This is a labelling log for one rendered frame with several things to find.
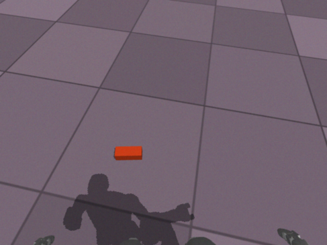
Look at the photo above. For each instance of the right robot hand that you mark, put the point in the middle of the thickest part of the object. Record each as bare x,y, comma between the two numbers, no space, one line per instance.
291,237

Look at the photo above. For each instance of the left robot hand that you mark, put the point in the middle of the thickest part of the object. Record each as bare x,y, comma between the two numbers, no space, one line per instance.
48,240

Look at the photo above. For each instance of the carton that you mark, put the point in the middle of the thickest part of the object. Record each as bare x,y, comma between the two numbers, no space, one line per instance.
128,153

